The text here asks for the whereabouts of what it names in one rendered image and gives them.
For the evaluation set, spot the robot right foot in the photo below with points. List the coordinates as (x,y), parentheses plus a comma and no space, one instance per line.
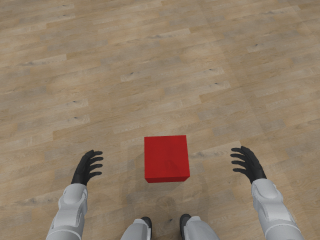
(183,220)

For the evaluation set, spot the robot right thigh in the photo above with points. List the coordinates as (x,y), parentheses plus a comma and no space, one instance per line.
(199,230)

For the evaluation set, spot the carton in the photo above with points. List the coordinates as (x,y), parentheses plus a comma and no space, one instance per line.
(166,159)

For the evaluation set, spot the robot left hand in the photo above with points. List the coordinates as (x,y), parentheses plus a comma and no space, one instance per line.
(82,173)

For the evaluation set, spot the left robot forearm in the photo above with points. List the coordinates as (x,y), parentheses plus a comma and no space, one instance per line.
(68,224)

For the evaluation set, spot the robot right hand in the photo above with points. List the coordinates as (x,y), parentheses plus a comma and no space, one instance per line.
(253,169)

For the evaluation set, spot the right robot forearm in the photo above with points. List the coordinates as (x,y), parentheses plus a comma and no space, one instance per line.
(275,219)

